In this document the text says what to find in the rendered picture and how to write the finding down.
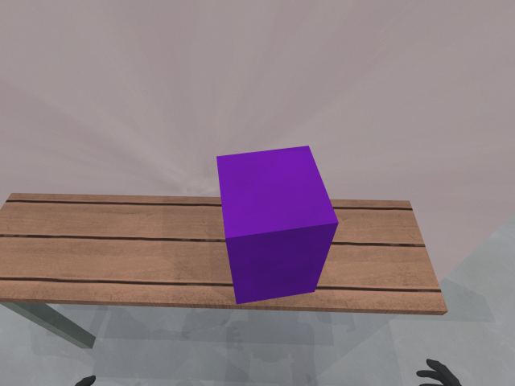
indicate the table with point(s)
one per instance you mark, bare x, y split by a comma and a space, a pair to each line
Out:
170, 251

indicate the carton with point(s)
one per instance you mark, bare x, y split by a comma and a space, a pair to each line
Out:
279, 222

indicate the robot right hand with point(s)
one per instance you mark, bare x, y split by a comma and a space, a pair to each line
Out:
440, 373

